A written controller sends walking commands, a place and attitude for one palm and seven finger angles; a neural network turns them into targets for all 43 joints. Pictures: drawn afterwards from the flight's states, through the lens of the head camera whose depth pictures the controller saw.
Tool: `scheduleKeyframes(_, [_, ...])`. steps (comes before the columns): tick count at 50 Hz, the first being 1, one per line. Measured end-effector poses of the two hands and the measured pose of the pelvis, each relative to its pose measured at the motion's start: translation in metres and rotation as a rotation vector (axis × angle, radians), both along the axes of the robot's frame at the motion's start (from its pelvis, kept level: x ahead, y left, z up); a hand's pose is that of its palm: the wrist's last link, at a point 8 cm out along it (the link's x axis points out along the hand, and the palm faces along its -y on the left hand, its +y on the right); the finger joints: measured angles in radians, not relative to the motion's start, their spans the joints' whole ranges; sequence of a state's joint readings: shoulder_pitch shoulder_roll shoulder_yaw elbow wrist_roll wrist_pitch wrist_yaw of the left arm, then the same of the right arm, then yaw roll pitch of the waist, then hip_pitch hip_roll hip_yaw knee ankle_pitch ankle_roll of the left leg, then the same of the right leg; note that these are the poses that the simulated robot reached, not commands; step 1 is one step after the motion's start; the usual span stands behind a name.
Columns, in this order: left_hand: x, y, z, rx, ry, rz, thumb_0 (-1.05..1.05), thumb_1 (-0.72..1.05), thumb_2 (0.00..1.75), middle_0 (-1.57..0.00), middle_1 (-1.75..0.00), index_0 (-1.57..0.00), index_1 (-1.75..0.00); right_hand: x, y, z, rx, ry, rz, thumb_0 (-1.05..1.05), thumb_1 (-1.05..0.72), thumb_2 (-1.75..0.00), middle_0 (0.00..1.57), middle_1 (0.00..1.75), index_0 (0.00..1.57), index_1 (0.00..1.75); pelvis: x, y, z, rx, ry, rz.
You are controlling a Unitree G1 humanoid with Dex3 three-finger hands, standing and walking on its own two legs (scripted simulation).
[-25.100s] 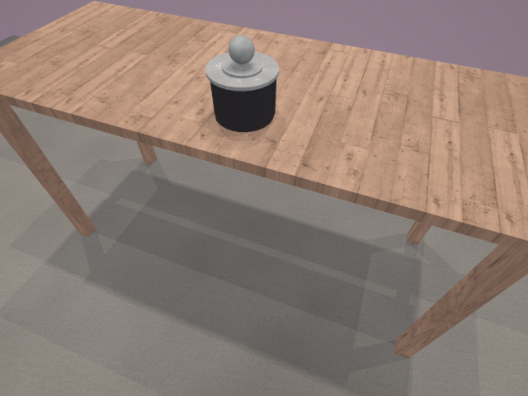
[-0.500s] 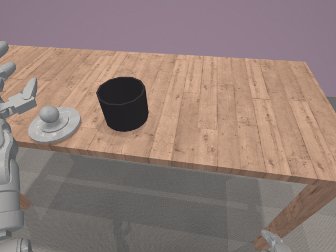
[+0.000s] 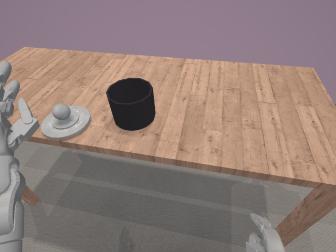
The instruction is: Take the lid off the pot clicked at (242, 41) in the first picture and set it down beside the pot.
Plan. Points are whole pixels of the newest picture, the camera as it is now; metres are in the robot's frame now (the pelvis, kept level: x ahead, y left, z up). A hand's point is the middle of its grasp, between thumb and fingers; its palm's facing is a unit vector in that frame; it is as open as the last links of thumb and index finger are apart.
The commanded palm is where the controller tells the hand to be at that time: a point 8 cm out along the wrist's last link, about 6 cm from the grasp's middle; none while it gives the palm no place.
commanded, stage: draw the hand back to the body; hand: left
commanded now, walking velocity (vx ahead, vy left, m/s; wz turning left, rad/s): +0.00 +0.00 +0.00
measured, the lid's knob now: (61, 111) +0.48 +0.41 +0.06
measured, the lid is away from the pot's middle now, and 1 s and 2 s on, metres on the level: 0.23 0.23 0.23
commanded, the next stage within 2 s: step back with the hand held close in 0.60 s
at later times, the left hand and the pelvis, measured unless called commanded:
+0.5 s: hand (21, 168) +0.18 +0.25 +0.21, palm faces +0.43 -0.83 -0.34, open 7.4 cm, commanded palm +0.12 +0.30 +0.22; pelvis +0.00 +0.02 +0.00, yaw +0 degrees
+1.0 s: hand (10, 182) +0.16 +0.27 +0.20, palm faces +0.35 -0.81 -0.46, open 7.4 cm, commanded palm +0.10 +0.32 +0.22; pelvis -0.03 +0.04 -0.01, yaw +1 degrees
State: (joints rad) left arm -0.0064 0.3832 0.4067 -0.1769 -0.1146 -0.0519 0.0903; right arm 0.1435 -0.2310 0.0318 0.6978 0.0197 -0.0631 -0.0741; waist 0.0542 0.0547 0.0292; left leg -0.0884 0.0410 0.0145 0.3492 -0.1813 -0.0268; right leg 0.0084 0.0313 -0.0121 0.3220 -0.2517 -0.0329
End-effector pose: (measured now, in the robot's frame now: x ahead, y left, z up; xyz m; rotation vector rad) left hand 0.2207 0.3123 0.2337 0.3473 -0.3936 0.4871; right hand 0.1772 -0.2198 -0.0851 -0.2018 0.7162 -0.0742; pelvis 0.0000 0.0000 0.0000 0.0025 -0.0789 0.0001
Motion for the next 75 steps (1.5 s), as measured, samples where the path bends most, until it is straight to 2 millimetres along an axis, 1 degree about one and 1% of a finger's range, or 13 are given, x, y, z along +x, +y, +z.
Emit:
scheduleKeyframes(11, [-0.036,-0.009,-0.005,0.05,0.014,-0.038,0.01,0.89,0.9,-0.2,-0.31,-0.21,-0.31,-0.001,0.008,0.003,-0.007,-0.017,0.004,0.01,-0.91,-0.9,0.2,0.3,0.2,0.3,-0.001,0.008,0.0,-0.002,-0.013,-0.002])
scheduleKeyframes(26, [-0.086,-0.019,-0.011,0.102,0.06,-0.07,0.01,0.89,0.9,-0.21,-0.31,-0.21,-0.31,0.004,0.03,0.012,0.001,-0.072,0.045,0.01,-0.91,-0.9,0.2,0.3,0.2,0.3,-0.005,0.017,0.0,-0.008,-0.026,0.007])
scheduleKeyframes(34, [-0.096,-0.016,-0.009,0.1,0.043,-0.051,0.01,0.89,0.9,-0.21,-0.31,-0.21,-0.31,0.003,0.04,0.012,0.004,-0.08,0.068,0.01,-0.91,-0.9,0.2,0.3,0.2,0.3,-0.01,0.02,-0.001,-0.009,-0.036,0.012])
scheduleKeyframes(36, [-0.097,-0.015,-0.008,0.103,0.042,-0.052,0.01,0.89,0.9,-0.21,-0.31,-0.21,-0.31,0.002,0.041,0.012,0.005,-0.081,0.068,0.01,-0.91,-0.9,0.2,0.3,0.2,0.3,-0.011,0.02,-0.001,-0.009,-0.037,0.012])
scheduleKeyframes(40, [-0.098,-0.011,-0.001,0.168,0.016,-0.05,0.01,0.89,0.9,-0.21,-0.31,-0.21,-0.31,-0.002,0.038,0.013,0.004,-0.062,0.056,0.01,-0.9,-0.9,0.21,0.3,0.2,0.3,-0.014,0.022,-0.002,-0.024,0.003,0.025])
scheduleKeyframes(42, [-0.097,-0.009,-0.002,0.185,0.025,-0.061,0.01,0.89,0.9,-0.21,-0.31,-0.21,-0.31,-0.005,0.034,0.012,-0.004,-0.046,0.037,0.01,-0.9,-0.9,0.21,0.3,0.2,0.3,-0.016,0.024,-0.003,-0.028,0.024,0.028])
scheduleKeyframes(45, [-0.096,-0.008,-0.009,0.194,0.068,-0.089,0.01,0.89,0.9,-0.21,-0.31,-0.21,-0.31,-0.014,0.027,0.012,-0.023,-0.02,-0.003,0.01,-0.9,-0.9,0.21,0.3,0.2,0.3,-0.019,0.03,-0.004,-0.028,0.045,0.025])
scheduleKeyframes(51, [-0.099,0.0,-0.02,0.223,0.143,-0.139,0.01,0.89,0.9,-0.21,-0.31,-0.21,-0.31,-0.037,0.02,0.011,-0.062,0.027,-0.071,0.01,-0.91,-0.9,0.2,0.3,0.2,0.3,-0.029,0.041,-0.005,-0.025,0.066,0.014])
scheduleKeyframes(56, [-0.111,0.006,-0.017,0.265,0.128,-0.157,0.01,0.89,0.9,-0.21,-0.31,-0.21,-0.31,-0.056,0.024,0.012,-0.073,0.037,-0.085,0.01,-0.91,-0.9,0.2,0.3,0.2,0.3,-0.043,0.046,-0.007,-0.027,0.072,0.012])
scheduleKeyframes(63, [-0.135,0.012,-0.012,0.293,0.069,-0.136,0.01,0.89,0.9,-0.21,-0.31,-0.22,-0.31,-0.078,0.037,0.009,-0.061,0.028,-0.069,0.01,-0.91,-0.9,0.2,0.3,0.2,0.3,-0.063,0.05,-0.01,-0.038,0.078,0.022])
scheduleKeyframes(70, [-0.155,0.014,-0.013,0.281,0.023,-0.108,0.01,0.89,0.9,-0.21,-0.31,-0.21,-0.31,-0.096,0.043,0.003,-0.06,0.027,-0.049,0.01,-0.9,-0.9,0.21,0.3,0.2,0.3,-0.077,0.051,-0.013,-0.054,0.081,0.033])
scheduleKeyframes(75, [-0.161,0.016,-0.012,0.271,-0.024,-0.108,0.01,0.89,0.9,-0.21,-0.31,-0.21,-0.31,-0.105,0.042,0.0,-0.081,0.031,-0.057,0.01,-0.9,-0.9,0.21,0.3,0.2,0.3,-0.083,0.055,-0.017,-0.065,0.078,0.031])
